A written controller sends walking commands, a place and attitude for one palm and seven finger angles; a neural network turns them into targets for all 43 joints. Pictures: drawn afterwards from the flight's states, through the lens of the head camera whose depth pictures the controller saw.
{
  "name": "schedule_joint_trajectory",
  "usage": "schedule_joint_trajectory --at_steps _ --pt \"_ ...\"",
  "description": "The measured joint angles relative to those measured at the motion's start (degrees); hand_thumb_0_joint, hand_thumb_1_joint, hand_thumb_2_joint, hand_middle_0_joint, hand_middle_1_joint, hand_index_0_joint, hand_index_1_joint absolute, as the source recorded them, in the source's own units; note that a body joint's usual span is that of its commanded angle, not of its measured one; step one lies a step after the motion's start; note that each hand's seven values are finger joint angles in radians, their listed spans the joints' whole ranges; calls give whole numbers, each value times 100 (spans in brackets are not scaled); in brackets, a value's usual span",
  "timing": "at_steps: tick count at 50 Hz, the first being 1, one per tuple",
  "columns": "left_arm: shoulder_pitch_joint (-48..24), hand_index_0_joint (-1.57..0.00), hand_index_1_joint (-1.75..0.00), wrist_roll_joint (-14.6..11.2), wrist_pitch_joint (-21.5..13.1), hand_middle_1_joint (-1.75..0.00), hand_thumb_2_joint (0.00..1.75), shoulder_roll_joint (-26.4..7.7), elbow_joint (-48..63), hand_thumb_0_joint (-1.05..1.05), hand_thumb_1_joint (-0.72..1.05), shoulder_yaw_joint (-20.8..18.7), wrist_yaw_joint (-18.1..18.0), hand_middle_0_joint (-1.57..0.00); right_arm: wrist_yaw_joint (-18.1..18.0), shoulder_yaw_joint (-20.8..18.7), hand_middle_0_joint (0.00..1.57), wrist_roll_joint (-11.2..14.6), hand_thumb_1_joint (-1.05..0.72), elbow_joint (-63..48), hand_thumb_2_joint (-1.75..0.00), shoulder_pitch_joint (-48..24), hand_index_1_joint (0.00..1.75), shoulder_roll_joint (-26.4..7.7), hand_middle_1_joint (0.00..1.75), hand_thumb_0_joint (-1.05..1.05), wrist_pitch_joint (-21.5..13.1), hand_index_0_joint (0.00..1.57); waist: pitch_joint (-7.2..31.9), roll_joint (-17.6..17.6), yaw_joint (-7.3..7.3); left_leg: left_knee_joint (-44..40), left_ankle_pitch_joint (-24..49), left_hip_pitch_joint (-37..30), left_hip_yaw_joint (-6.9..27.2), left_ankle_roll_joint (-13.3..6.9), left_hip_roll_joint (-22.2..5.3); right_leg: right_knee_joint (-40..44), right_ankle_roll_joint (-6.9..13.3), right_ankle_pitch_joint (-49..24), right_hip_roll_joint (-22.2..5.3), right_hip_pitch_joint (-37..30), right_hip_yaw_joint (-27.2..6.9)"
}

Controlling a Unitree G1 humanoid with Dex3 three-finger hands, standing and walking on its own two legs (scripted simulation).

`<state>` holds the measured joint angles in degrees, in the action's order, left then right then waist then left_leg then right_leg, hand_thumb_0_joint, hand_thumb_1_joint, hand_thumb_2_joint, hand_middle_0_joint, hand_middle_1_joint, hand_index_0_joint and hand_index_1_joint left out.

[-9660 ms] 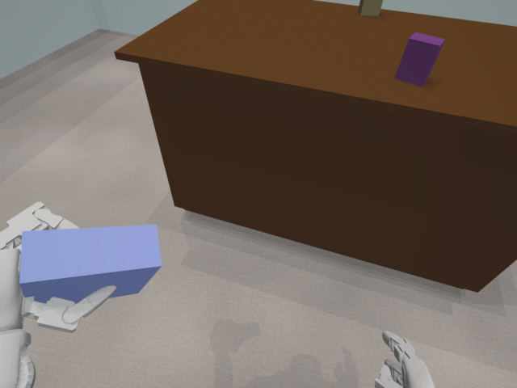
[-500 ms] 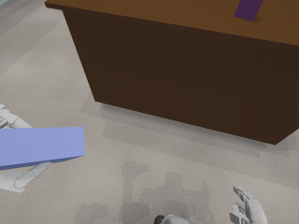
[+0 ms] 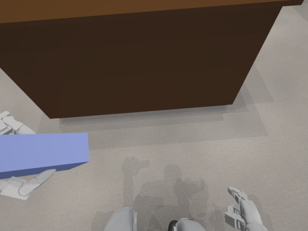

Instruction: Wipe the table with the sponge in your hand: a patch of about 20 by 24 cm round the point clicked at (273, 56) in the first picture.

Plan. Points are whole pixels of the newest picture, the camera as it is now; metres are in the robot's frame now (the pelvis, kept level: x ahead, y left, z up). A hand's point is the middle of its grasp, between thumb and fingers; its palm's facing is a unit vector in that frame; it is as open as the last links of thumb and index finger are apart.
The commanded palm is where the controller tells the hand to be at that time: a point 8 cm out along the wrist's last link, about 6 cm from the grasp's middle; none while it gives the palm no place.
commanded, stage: turn to face it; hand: left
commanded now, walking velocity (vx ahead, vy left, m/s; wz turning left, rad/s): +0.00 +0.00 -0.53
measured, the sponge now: (53, 155) +0.24 +0.19 +0.15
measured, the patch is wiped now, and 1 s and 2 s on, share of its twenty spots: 0.00 0.00 0.00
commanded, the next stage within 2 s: take the last steps up to it in 0.52 s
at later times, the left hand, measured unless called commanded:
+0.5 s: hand (58, 169) +0.20 +0.16 +0.17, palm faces +0.23 -0.84 -0.48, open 9.1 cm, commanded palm +0.16 +0.21 +0.19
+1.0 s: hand (47, 208) +0.15 +0.15 +0.18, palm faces +0.21 -0.87 -0.44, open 9.1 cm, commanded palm +0.11 +0.20 +0.19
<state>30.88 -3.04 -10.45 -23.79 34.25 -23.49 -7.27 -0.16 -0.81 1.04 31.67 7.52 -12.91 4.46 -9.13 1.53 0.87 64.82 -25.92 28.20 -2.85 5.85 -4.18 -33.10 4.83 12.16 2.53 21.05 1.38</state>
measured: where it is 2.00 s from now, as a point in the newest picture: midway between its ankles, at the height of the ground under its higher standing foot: outside the picture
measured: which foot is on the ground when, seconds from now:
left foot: up 0.00-0.22, down 0.24-0.50, up 0.52-0.84, down 0.86-1.00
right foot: down 0.00-0.26, up 0.28-0.46, down 0.48-0.88, up 0.90-1.00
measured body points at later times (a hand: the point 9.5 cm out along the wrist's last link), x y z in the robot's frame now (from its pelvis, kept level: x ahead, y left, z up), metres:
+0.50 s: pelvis -0.06 -0.03 -0.01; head -0.04 -0.05 +0.44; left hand +0.18 +0.20 +0.20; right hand +0.08 -0.25 -0.11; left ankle -0.04 +0.14 -0.73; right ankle -0.04 -0.12 -0.73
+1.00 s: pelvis -0.11 -0.03 +0.01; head -0.13 -0.04 +0.46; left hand +0.13 +0.20 +0.20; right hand -0.05 -0.31 -0.09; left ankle -0.08 +0.09 -0.73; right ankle -0.11 -0.12 -0.69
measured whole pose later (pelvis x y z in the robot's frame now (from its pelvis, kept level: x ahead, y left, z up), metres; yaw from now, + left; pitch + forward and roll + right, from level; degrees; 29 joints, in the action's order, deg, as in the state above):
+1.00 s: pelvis -0.11 -0.03 +0.01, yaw -15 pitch -2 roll +0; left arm 27.8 0.8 -12.5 -20.1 24.9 -20.5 -8.2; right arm -3.5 -2.9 0.7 35.8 15.7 -13.6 -3.2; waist 0.1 1.4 0.4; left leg 30.0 -16.4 12.0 -4.6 -1.0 -3.0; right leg -49.2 -0.6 24.7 -0.6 23.6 6.0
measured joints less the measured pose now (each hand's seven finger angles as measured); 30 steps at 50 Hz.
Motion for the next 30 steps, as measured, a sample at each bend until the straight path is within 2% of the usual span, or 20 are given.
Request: schedule_joint_trajectory --at_steps 5,10,12,14,16,18,20,23,24,25,26,28,30 --pt "84 -85 -135 9 0 -135 103 -73 -25 -1 -43 -30 -66 -84 -79 -157 19 -13 -91 9 -90 163 30 -215 30 1 83 20 286 -215 -73 -1287 -21 -410 -50 -90 172 355 54 -331 117 60 -264" --pt "-115 -85 -135 68 84 -135 103 66 -94 -1 -43 112 -105 -84 -88 -171 19 2 -91 -74 -90 217 29 -296 30 1 73 20 539 -397 -154 -2570 -37 -1056 -31 -254 290 499 42 -573 234 189 -472" --pt "-185 -85 -135 98 86 -135 103 120 -73 -1 -43 188 -90 -84 -85 -153 19 -2 -91 -152 -90 235 29 -292 30 1 32 20 639 -396 -154 -3307 130 -1427 -83 -377 239 456 10 -625 318 296 -498" --pt "-306 -85 -135 134 57 -135 103 97 -68 -1 -43 208 -57 -84 -113 -146 19 -11 -91 -205 -90 212 30 -194 30 1 -35 20 594 -478 -173 -3563 948 -1515 -190 -431 202 144 -131 -370 343 432 -537" --pt "-358 -85 -135 196 35 -135 103 71 -130 -1 -43 178 -29 -84 -141 -111 19 -16 -91 -241 -90 223 30 -39 30 1 -128 20 573 -496 -250 -3401 930 -1536 -326 -393 116 -919 -390 553 288 694 -380" --pt "-364 -85 -135 225 47 -135 103 103 -216 -1 -43 167 -8 -83 -128 -68 19 0 -91 -269 -90 291 30 109 30 1 -256 20 599 -365 -291 -3292 769 -1560 -388 -335 -36 -1824 -555 999 146 814 -129" --pt "-375 -85 -135 219 47 -135 103 188 -291 -1 -43 196 -21 -83 -87 15 19 28 -91 -251 -90 356 30 218 30 1 -403 20 608 -173 -360 -3208 694 -1576 -456 -262 -234 -1853 -654 1214 -39 646 102" --pt "-444 -85 -135 219 56 -135 103 251 -408 -1 -43 245 -50 -83 -18 165 20 41 -91 -218 -90 427 30 355 30 1 -581 20 550 79 -404 -2936 584 -1511 -532 -129 -530 -897 -711 949 -229 49 321" --pt "-508 -85 -135 229 59 -135 103 223 -442 -1 -43 246 -47 -83 -2 210 20 43 -91 -216 -90 446 30 393 30 1 -624 20 517 120 -403 -2748 507 -1432 -537 -73 -608 -484 -676 639 -279 -173 380" --pt "-628 -85 -135 249 43 -135 103 239 -509 -1 -43 268 -37 -83 9 234 20 46 -91 -175 -90 411 30 397 30 1 -653 21 427 239 -383 -2503 425 -1323 -488 -68 -744 -382 -482 402 -193 -207 476" --pt "-761 -85 -135 262 26 -135 103 260 -580 -1 -43 302 -24 -83 9 245 20 44 -91 -103 -90 351 30 391 30 1 -652 21 334 310 -318 -2140 193 -1144 -344 -110 -753 -453 -297 362 -136 -158 538" --pt "-878 -85 -135 211 31 -135 103 286 -647 -1 -43 334 6 -83 0 245 20 51 -91 67 -90 210 30 367 30 1 -559 21 206 246 -232 -1143 -255 -715 -39 -165 -449 -526 -83 370 -142 -30 504" --pt "-694 -85 -135 143 50 -135 103 281 -551 -1 -43 290 6 -83 -19 232 20 30 -91 158 -90 101 30 315 30 1 -432 21 135 127 -135 -348 -250 -390 78 -176 -154 -380 -13 240 -137 26 380"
